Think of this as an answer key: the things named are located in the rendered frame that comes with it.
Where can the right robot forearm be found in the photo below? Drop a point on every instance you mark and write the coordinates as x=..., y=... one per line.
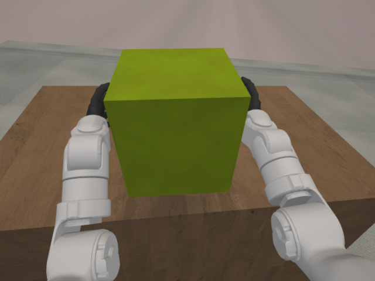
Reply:
x=286, y=182

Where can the pedestal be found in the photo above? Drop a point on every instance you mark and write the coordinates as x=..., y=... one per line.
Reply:
x=224, y=236

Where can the right robot upper arm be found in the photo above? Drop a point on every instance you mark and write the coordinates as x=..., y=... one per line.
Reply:
x=309, y=235

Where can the left robot forearm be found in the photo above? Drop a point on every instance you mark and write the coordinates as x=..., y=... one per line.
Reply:
x=85, y=178

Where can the left robot hand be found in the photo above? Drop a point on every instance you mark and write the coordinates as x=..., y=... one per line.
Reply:
x=96, y=106

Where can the right robot hand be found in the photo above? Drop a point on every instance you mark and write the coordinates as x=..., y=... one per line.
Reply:
x=255, y=103

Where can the carton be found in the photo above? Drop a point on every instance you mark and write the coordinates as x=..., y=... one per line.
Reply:
x=177, y=118

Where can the left robot upper arm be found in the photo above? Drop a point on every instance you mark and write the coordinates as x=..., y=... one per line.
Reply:
x=84, y=256

